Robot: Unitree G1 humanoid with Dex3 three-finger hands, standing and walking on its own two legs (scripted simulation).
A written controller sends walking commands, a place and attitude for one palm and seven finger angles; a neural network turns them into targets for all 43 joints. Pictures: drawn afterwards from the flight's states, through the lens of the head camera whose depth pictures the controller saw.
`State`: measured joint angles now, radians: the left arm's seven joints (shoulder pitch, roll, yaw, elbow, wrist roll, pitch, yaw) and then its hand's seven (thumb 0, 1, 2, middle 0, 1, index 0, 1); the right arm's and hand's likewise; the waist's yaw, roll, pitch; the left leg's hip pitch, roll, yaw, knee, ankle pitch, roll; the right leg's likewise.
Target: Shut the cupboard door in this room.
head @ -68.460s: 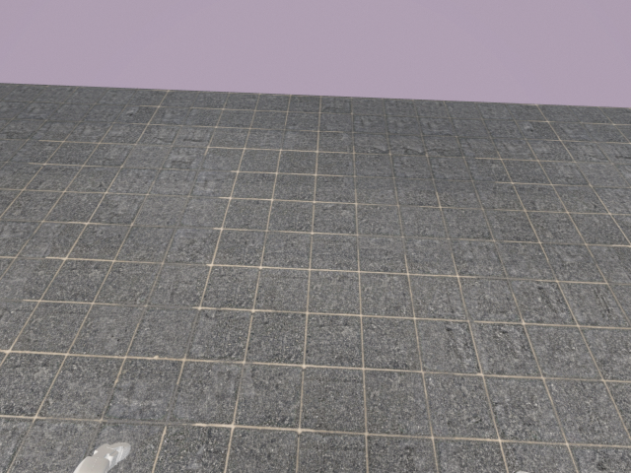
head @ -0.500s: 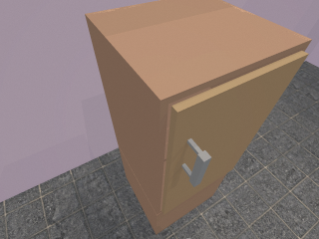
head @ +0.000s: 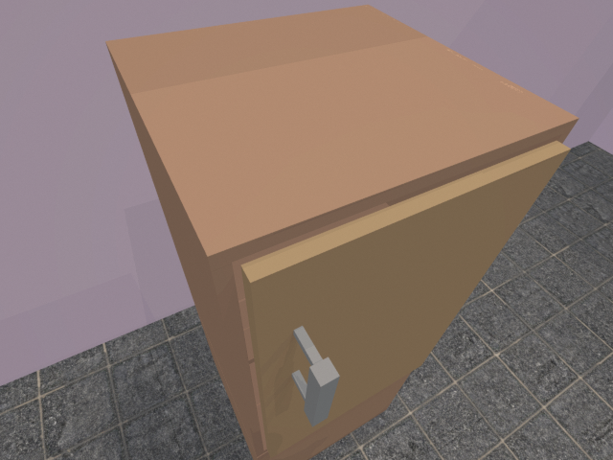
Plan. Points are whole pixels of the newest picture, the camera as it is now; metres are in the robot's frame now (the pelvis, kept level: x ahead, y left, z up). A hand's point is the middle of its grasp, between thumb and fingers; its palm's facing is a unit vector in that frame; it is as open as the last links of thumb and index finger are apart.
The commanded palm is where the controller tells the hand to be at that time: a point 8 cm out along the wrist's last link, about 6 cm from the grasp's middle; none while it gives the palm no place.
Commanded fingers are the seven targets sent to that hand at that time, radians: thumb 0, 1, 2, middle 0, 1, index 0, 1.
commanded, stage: come to a stop and stand still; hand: left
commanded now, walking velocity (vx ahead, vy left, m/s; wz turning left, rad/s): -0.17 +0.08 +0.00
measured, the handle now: (309, 378) +0.20 +0.02 +0.08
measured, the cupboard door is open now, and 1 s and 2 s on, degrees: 0 0 0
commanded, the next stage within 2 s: look again from close up in 1.88 s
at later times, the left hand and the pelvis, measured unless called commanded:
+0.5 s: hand out of the picture +0.03 +0.20 -0.17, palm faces -0.02 -0.97 -0.26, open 7.4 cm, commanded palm none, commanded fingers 0.00 0.90 0.90 -0.20 -0.30 -0.20 -0.30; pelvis -0.02 +0.02 +0.00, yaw +0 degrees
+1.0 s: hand out of the picture -0.01 +0.24 -0.17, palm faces -0.01 -0.98 -0.21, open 7.4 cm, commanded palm none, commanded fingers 0.00 0.90 0.90 -0.20 -0.30 -0.20 -0.30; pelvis -0.01 +0.06 +0.00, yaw +0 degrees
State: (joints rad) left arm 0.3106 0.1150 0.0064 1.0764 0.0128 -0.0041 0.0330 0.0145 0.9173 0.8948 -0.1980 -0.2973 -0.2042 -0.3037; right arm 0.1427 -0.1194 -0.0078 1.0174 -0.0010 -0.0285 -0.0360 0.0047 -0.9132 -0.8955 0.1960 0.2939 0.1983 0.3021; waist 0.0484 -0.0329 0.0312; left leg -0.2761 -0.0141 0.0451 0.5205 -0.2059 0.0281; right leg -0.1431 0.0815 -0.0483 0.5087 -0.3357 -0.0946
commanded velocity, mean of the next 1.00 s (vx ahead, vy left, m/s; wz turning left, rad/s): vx -0.02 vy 0.01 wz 0.00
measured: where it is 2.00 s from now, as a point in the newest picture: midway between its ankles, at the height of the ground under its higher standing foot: outside the picture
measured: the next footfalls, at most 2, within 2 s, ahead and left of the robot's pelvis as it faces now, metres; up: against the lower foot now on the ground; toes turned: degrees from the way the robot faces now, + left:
none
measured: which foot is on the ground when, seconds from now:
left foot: down 0.00-1.00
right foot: down 0.00-1.00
